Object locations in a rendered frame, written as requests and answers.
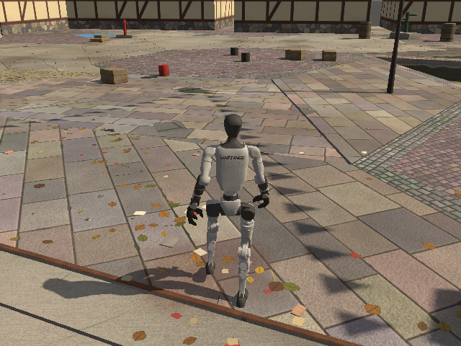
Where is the robot right hand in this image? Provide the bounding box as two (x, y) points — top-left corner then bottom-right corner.
(253, 195), (269, 208)

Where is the robot right upper arm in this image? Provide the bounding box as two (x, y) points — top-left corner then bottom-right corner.
(247, 146), (266, 185)

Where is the robot left upper arm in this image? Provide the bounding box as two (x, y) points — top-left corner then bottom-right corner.
(199, 145), (218, 186)

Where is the robot right forearm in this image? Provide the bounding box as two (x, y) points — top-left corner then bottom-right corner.
(258, 174), (269, 198)

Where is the robot left foot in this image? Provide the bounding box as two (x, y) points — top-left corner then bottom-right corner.
(205, 262), (215, 275)

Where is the robot left hand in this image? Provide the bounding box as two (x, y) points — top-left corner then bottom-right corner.
(187, 206), (203, 226)

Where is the humanoid robot torso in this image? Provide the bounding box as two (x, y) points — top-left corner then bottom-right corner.
(215, 141), (249, 216)

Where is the robot left forearm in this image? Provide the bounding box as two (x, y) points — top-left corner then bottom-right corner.
(189, 175), (205, 209)

